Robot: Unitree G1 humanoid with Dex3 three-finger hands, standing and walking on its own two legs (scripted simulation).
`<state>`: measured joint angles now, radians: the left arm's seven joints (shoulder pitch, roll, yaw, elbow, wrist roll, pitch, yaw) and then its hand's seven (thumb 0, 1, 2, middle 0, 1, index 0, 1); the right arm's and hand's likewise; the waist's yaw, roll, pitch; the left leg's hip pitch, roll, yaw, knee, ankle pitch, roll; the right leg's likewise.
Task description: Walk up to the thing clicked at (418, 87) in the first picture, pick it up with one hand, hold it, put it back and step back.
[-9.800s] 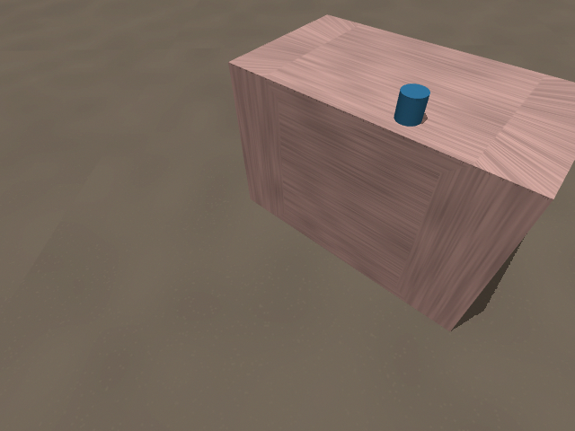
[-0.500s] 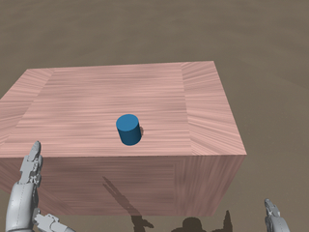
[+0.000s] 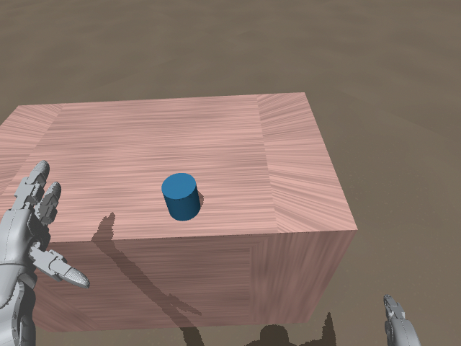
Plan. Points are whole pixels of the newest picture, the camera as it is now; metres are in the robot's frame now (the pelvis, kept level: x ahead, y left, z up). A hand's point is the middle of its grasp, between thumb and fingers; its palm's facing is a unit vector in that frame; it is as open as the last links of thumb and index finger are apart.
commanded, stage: go down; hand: left
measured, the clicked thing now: (181, 197) +0.45 +0.15 -0.03
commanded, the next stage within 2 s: none
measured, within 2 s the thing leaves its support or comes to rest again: neither
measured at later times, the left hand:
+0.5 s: hand (57, 211) +0.31 +0.30 +0.12, palm faces +0.08 -1.00 -0.02, open 17.7 cm
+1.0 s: hand (59, 187) +0.36 +0.32 +0.12, palm faces +0.06 -1.00 -0.01, open 17.7 cm
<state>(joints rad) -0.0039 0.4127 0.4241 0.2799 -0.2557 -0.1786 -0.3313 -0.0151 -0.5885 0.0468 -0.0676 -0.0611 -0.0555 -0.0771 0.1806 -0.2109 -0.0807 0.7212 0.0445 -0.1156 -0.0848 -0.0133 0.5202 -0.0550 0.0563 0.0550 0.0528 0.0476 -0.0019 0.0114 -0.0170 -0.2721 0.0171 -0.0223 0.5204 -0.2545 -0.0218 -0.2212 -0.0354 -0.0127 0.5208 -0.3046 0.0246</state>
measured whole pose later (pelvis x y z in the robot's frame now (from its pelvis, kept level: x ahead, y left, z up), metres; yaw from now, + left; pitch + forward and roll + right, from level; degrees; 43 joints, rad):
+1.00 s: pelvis +0.00 +0.01 +0.00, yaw -1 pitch +6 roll -1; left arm -0.44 0.64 0.53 0.85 -0.26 -0.16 -0.57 -0.02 -0.60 0.05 -0.04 -0.04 -0.04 -0.05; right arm 0.20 -0.23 0.02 0.68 0.02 -0.21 -0.13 -0.01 0.53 -0.06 0.06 0.05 0.05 0.05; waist -0.05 -0.02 -0.07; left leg -0.42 0.03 -0.01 0.57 -0.27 -0.02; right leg -0.36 -0.02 0.00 0.54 -0.29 0.03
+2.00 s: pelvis +0.01 +0.01 -0.02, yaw -1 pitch +12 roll -2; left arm -0.56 0.73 0.57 0.96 -0.23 -0.13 -0.61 -0.02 -0.61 0.03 -0.04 -0.02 -0.03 -0.03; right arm 0.24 -0.24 0.05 0.60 0.01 -0.21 -0.11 -0.01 0.51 -0.06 0.06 0.05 0.05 0.05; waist -0.08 0.00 -0.13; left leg -0.58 0.04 -0.02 0.72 -0.34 -0.01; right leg -0.50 -0.01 0.00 0.65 -0.35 0.04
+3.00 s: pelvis -0.01 +0.01 -0.04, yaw -1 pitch +16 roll -2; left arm -0.64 0.57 0.44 1.03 -0.22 -0.24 -0.51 -0.01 -0.49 0.07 -0.04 -0.03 -0.03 -0.05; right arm 0.28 -0.25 0.04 0.36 -0.01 -0.20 -0.07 -0.01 0.55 -0.05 0.06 0.06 0.06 0.05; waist -0.12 -0.03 -0.11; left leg -0.78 0.04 -0.03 0.90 -0.39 -0.01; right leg -0.71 -0.01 -0.01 0.85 -0.42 0.03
